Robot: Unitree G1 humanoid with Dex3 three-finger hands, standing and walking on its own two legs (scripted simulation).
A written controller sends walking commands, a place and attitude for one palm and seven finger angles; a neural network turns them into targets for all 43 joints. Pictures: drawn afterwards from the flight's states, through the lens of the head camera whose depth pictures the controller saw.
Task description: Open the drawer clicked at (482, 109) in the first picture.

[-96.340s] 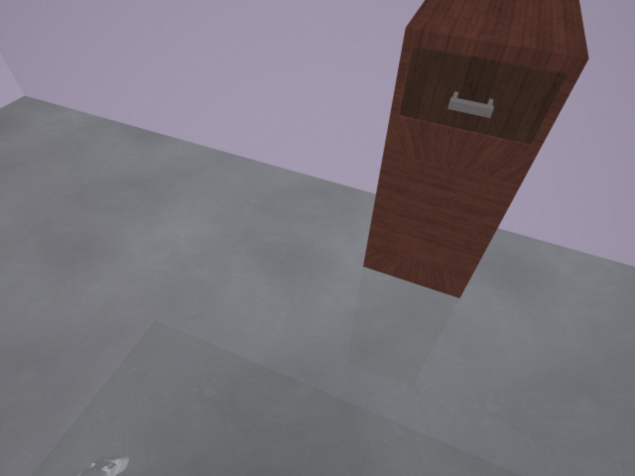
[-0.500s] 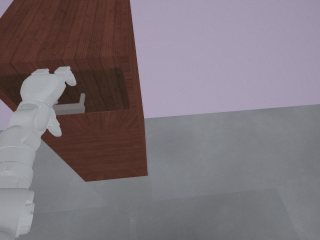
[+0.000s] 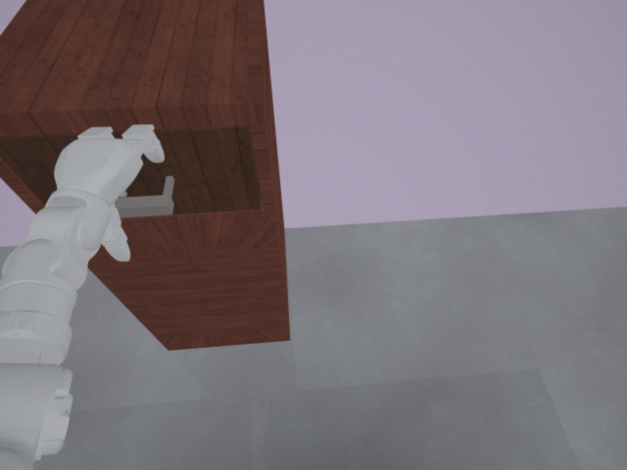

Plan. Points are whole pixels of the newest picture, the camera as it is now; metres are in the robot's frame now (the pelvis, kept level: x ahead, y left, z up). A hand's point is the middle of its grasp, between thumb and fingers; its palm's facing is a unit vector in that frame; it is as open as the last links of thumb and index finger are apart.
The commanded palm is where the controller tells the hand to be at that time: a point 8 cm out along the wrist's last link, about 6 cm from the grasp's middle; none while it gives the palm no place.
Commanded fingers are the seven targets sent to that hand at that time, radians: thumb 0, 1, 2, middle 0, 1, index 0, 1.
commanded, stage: move the hooked fingers above the handle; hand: left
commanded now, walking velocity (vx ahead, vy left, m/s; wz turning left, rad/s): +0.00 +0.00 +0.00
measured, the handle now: (139, 195) +0.48 +0.28 +0.03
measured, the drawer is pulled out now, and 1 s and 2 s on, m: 0.00 0.00 0.00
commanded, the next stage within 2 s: lower the fingers behind the handle in 0.92 s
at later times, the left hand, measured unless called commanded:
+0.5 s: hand (127, 208) +0.42 +0.26 +0.08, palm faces -0.08 -0.05 -1.00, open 13.8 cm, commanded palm +0.42 +0.29 +0.15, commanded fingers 0.00 -0.50 0.30 -0.30 -1.20 -0.30 -1.20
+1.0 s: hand (82, 200) +0.43 +0.31 +0.09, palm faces -0.13 +0.00 -0.99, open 13.7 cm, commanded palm +0.42 +0.30 +0.14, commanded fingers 0.00 -0.50 0.30 -0.30 -1.20 -0.30 -1.20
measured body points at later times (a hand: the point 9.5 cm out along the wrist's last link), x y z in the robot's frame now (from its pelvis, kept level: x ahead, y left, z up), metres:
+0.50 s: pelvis +0.00 +0.00 +0.00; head +0.06 -0.01 +0.45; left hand +0.42 +0.26 +0.13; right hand +0.07 -0.29 -0.12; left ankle -0.03 +0.08 -0.72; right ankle -0.01 -0.12 -0.72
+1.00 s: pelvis +0.00 -0.02 +0.00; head +0.06 -0.02 +0.45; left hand +0.43 +0.31 +0.14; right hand +0.06 -0.29 -0.12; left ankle -0.03 +0.08 -0.72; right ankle -0.01 -0.12 -0.72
